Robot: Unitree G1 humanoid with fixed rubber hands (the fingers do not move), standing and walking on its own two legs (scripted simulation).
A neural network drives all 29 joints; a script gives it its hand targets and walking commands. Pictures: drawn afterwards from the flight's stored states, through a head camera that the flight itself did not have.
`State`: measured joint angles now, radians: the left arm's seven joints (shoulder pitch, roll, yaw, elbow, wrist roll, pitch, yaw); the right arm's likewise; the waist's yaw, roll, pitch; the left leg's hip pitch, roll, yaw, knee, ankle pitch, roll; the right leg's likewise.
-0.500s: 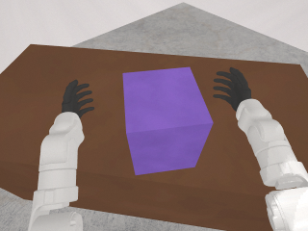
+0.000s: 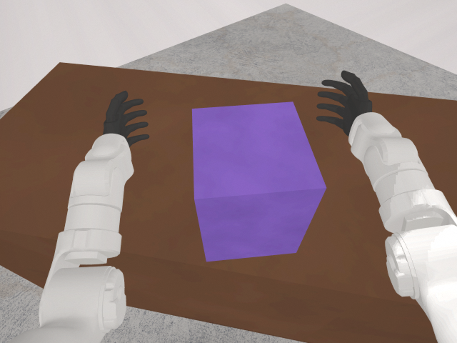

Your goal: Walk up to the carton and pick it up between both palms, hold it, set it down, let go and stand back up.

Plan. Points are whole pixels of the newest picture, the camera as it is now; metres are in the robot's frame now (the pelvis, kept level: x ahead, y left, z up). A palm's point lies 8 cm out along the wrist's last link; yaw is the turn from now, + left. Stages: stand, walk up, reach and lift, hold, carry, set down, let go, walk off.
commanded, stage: reach and lift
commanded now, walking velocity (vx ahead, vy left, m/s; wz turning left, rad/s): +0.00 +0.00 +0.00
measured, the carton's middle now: (247, 185) +0.42 +0.04 +0.00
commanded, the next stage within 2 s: none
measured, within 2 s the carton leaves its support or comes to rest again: neither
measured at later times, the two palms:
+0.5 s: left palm (134, 181) +0.37 +0.26 +0.04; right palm (323, 161) +0.46 -0.11 +0.06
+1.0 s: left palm (154, 178) +0.38 +0.22 +0.05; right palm (321, 161) +0.45 -0.10 +0.06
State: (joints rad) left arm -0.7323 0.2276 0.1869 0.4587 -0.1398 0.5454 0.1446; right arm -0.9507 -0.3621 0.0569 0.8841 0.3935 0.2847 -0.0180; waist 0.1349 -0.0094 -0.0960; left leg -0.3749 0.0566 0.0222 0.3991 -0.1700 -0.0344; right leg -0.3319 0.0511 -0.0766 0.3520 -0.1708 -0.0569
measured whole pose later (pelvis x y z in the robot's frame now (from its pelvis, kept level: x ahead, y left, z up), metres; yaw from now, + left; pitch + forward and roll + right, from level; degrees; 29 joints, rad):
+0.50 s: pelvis +0.00 +0.01 -0.01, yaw +0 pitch +18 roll -2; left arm -0.65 0.11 0.17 0.87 -0.08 -0.05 0.15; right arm -0.85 -0.26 0.01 1.17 0.25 -0.12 0.02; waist 0.16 -0.01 -0.21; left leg -0.61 0.05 0.01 0.50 -0.20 -0.02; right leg -0.54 0.05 -0.09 0.41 -0.18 -0.05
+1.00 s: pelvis +0.00 +0.00 -0.01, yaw +0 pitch +18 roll -1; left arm -0.72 0.03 0.22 0.96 -0.02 -0.12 0.16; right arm -0.91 -0.21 -0.01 1.24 0.23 -0.14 -0.02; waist 0.16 -0.02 -0.21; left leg -0.63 0.06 0.01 0.52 -0.20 -0.03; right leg -0.58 0.05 -0.09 0.46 -0.20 -0.06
